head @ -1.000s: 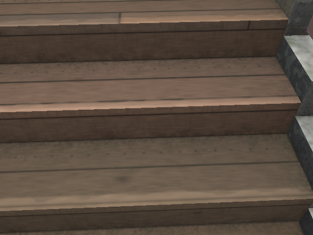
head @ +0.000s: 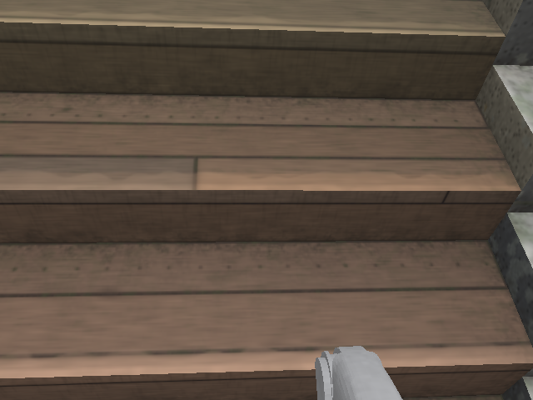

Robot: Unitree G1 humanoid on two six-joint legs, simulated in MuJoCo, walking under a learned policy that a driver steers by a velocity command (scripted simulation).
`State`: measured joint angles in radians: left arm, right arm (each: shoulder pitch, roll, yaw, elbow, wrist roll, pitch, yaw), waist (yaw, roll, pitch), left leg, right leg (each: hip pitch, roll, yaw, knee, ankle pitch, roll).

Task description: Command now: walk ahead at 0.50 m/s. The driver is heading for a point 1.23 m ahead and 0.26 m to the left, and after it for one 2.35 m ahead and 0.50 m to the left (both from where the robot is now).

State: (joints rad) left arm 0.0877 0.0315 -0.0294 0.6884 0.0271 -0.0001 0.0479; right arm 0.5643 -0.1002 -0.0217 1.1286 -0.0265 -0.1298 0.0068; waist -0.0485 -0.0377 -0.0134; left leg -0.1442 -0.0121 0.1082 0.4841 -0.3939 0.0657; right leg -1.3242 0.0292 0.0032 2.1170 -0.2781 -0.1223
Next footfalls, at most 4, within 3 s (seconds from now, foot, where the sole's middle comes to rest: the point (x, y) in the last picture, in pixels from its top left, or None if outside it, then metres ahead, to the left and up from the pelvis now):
0.14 right None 0.28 -0.09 -0.60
0.64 left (218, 302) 0.57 0.07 -0.43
1.38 right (305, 156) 0.81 -0.10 -0.26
2.04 left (168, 143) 0.85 0.18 -0.26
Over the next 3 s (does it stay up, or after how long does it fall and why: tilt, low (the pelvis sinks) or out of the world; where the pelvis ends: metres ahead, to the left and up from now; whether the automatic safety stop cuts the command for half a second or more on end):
stays up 1.19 0.28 0.69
